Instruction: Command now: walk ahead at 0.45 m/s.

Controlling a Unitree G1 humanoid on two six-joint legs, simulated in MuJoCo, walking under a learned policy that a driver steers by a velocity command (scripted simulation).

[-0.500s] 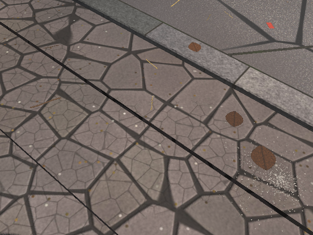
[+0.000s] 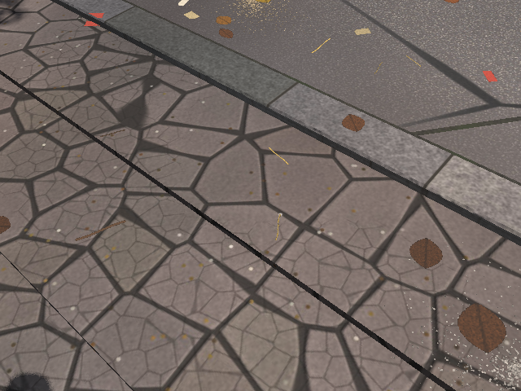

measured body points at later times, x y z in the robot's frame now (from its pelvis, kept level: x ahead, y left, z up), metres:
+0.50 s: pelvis +0.22 +0.08 +0.00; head +0.23 +0.09 +0.45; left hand +0.39 +0.33 -0.12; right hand +0.20 -0.17 -0.14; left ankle +0.22 +0.17 -0.74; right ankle +0.29 -0.08 -0.62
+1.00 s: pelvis +0.47 -0.02 +0.02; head +0.48 -0.04 +0.47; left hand +0.54 +0.23 -0.11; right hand +0.62 -0.33 -0.06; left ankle +0.59 +0.13 -0.65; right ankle +0.41 -0.06 -0.72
